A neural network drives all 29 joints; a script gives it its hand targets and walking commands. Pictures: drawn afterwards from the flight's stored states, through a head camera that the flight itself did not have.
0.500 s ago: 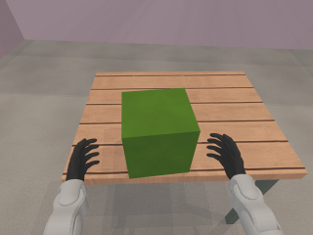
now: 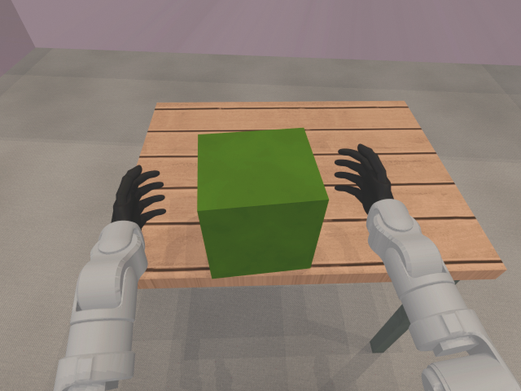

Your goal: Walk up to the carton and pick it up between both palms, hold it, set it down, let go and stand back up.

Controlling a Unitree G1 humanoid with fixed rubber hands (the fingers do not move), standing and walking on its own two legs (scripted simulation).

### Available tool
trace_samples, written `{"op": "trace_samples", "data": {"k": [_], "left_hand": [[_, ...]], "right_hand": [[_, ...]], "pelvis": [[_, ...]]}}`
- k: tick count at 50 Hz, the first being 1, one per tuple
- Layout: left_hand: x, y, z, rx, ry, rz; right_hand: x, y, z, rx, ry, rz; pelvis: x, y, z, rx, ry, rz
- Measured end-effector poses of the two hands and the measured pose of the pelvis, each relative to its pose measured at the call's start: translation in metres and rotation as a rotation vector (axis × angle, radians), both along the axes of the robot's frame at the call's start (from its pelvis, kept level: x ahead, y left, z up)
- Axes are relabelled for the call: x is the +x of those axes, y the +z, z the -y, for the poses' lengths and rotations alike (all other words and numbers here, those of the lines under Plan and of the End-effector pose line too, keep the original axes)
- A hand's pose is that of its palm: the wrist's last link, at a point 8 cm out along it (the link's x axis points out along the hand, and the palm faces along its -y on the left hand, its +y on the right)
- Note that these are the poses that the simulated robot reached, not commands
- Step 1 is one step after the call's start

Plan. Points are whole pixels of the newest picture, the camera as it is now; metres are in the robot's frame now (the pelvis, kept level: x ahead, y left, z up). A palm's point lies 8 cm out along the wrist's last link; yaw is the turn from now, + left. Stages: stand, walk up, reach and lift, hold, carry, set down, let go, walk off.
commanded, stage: reach and lift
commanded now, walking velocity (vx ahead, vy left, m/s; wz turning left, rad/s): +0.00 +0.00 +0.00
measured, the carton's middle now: (256, 204) +0.45 +0.02 +0.01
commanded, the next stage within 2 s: none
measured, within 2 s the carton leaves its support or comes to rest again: neither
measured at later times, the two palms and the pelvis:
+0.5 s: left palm (116, 170) +0.40 +0.22 +0.15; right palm (362, 144) +0.44 -0.14 +0.17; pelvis +0.00 +0.00 +0.00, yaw +1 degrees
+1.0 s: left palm (135, 209) +0.39 +0.22 +0.07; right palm (342, 174) +0.45 -0.13 +0.10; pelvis +0.00 +0.01 -0.01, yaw +1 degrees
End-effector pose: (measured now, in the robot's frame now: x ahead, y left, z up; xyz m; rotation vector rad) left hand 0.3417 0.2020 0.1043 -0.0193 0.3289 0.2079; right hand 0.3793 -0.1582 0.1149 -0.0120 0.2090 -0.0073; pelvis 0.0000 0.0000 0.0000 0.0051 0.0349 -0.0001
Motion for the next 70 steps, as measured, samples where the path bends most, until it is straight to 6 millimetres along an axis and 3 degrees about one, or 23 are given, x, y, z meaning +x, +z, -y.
{"op": "trace_samples", "data": {"k": [18, 30, 37, 43, 54, 64, 70], "left_hand": [[0.039, 0.033, -0.02, 0.021, 0.041, 0.046], [0.062, 0.055, -0.016, 0.038, 0.028, 0.063], [0.067, 0.031, -0.016, 0.051, 0.023, 0.035], [0.058, -0.003, -0.017, 0.047, 0.036, 0.017], [0.051, -0.051, -0.013, 0.034, 0.056, 0.022], [0.049, -0.07, -0.004, 0.012, 0.048, 0.051], [0.058, -0.068, 0.01, -0.001, 0.032, 0.071]], "right_hand": [[0.048, 0.042, -0.013, -0.028, 0.021, 0.018], [0.066, 0.059, -0.026, -0.028, 0.03, 0.009], [0.07, 0.038, -0.033, -0.032, 0.025, -0.047], [0.069, 0.017, -0.032, -0.016, 0.006, -0.037], [0.065, -0.037, -0.034, -0.019, 0.001, -0.089], [0.065, -0.052, -0.037, -0.014, -0.007, -0.035], [0.066, -0.052, -0.039, -0.011, -0.008, -0.034]], "pelvis": [[0.0, -0.001, -0.001, -0.012, 0.014, -0.054], [0.0, -0.001, -0.006, -0.021, 0.018, -0.073], [-0.001, -0.002, -0.008, -0.021, 0.017, -0.087], [0.001, -0.003, -0.009, -0.022, 0.016, -0.115], [0.003, -0.009, -0.006, -0.025, 0.016, -0.191], [0.007, -0.012, -0.005, -0.024, 0.02, -0.232], [0.007, -0.013, -0.005, -0.022, 0.014, -0.251]]}}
